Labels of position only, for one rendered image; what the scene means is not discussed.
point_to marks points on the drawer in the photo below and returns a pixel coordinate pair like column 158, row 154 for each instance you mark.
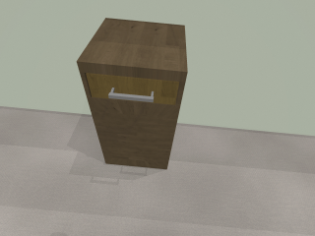
column 165, row 92

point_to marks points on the handle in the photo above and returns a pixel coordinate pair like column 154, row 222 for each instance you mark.
column 133, row 97

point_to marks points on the cabinet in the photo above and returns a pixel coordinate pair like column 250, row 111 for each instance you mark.
column 135, row 133

